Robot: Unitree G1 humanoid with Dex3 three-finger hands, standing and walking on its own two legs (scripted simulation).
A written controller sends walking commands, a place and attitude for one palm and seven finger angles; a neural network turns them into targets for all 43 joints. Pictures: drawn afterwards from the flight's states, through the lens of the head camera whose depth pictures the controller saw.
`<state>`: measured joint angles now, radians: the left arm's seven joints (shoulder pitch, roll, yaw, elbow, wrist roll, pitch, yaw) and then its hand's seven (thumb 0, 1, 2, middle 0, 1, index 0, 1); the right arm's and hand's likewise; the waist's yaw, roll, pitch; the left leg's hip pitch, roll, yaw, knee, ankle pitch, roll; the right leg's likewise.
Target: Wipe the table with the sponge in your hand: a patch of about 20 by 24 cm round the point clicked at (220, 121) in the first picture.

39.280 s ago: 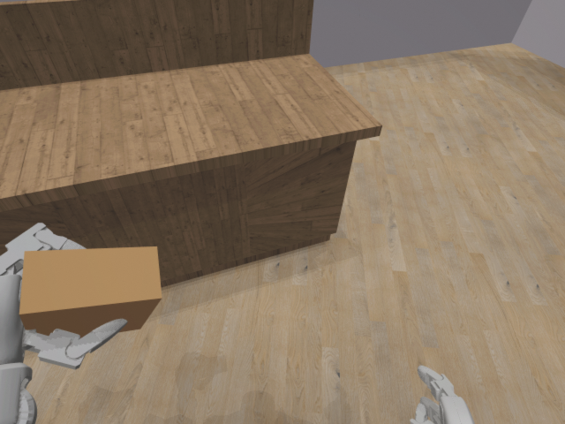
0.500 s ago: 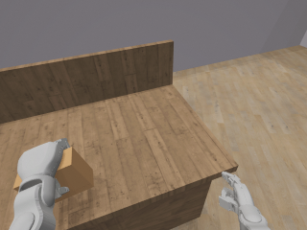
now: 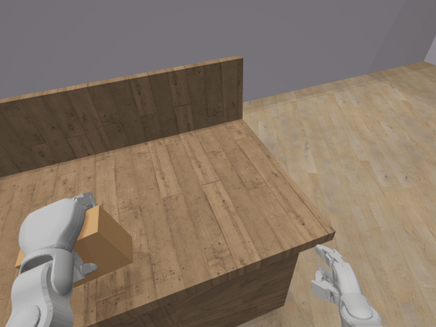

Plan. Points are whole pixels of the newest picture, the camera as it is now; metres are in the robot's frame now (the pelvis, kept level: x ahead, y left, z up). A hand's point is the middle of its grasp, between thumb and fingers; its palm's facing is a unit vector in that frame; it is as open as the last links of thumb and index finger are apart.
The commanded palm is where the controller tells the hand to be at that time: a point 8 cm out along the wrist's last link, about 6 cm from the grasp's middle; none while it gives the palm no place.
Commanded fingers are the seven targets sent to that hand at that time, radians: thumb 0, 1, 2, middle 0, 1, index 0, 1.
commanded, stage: bring the sponge back beside the body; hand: left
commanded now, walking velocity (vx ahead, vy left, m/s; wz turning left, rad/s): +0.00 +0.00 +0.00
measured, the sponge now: (87, 254) +0.19 +0.28 +0.06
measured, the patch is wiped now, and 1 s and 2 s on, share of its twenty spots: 1.00 1.00 1.00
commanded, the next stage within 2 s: step back with the hand held close in 0.40 s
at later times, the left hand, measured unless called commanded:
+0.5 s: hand (77, 239) +0.19 +0.28 +0.11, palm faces +0.14 -0.20 -0.97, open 9.7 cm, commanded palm +0.16 +0.28 +0.17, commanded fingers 0.00 0.10 1.30 -1.20 -1.60 -1.20 -1.60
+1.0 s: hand (48, 248) +0.15 +0.28 +0.15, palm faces +0.44 -0.82 -0.36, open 9.7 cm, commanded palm +0.10 +0.31 +0.17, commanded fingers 0.00 0.10 1.30 -1.20 -1.60 -1.20 -1.60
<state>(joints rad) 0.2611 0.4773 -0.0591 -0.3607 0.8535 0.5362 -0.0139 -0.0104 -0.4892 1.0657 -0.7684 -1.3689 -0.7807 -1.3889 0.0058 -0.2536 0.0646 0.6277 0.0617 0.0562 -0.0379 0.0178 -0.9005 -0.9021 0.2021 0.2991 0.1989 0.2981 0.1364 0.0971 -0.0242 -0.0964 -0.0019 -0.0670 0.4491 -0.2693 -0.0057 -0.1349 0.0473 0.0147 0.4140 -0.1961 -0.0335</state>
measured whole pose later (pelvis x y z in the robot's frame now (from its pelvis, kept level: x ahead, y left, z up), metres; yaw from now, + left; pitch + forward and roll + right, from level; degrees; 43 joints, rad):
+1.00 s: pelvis -0.05 +0.02 -0.02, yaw +3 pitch +1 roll -2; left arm 0.50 0.42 0.35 -0.57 -0.07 -0.05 0.16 -0.02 -0.49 1.06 -0.77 -1.37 -0.78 -1.39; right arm 0.25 -0.25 0.00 0.58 0.02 0.04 -0.10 0.02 -0.90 -0.90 0.20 0.30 0.20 0.30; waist -0.01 -0.02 -0.05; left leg -0.41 -0.04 -0.12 0.69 -0.29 0.01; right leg -0.39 0.02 -0.04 0.57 -0.20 0.00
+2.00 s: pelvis -0.23 +0.03 -0.01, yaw +1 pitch +2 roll -3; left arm 0.52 0.43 0.39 -0.64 -0.05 -0.17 0.08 -0.01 -0.50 1.06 -0.77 -1.37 -0.78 -1.39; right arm 0.27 -0.17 0.05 0.61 0.03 0.02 -0.05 0.02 -0.90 -0.90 0.21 0.30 0.20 0.30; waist -0.01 -0.10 -0.10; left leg -0.50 -0.01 0.01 1.00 -0.36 -0.01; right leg -0.21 0.04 0.01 0.54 -0.33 0.00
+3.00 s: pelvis -0.41 +0.03 -0.02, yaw +4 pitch -2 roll -3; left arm 0.41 0.33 0.30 -0.42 -0.05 -0.10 0.11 -0.02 -0.49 1.06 -0.77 -1.38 -0.78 -1.39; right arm 0.28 -0.22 0.02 0.70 0.04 -0.05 -0.03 0.02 -0.90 -0.90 0.20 0.30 0.20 0.30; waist -0.01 -0.01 -0.09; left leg -0.39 0.04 -0.01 1.02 -0.46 0.04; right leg -0.34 0.04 -0.15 0.57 -0.21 -0.07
